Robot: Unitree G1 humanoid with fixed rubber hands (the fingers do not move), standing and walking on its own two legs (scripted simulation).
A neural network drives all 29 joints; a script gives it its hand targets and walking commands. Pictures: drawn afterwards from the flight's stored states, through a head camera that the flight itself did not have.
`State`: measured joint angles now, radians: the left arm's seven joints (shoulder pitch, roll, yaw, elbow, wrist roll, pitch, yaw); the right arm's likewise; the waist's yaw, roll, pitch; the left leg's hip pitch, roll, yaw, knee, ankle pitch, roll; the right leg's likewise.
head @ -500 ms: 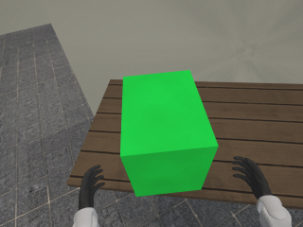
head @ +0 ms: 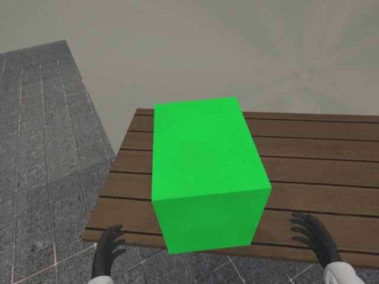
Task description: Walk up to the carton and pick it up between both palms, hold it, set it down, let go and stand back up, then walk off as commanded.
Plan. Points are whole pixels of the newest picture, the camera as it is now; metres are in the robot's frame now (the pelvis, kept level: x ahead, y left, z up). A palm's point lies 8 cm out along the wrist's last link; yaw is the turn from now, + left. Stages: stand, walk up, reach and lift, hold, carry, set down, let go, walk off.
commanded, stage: set down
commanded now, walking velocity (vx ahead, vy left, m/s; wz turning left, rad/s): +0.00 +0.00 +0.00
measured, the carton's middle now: (202, 175) +0.42 +0.01 -0.06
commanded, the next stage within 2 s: let go in 1.62 s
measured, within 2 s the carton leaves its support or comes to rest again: neither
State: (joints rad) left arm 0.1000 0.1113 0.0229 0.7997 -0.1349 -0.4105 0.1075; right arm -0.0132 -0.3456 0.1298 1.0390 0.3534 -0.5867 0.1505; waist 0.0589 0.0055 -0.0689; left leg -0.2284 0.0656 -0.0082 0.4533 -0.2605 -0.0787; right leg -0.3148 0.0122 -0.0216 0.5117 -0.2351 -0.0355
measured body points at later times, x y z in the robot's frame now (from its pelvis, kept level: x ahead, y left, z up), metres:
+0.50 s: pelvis +0.01 +0.01 +0.00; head -0.01 +0.01 +0.45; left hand +0.18 +0.24 -0.07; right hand +0.22 -0.24 -0.06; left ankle -0.02 +0.17 -0.74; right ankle +0.02 -0.10 -0.74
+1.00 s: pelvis +0.00 +0.02 +0.00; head -0.02 +0.02 +0.45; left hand +0.17 +0.26 -0.07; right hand +0.20 -0.21 -0.07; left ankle -0.02 +0.17 -0.74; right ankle +0.02 -0.10 -0.74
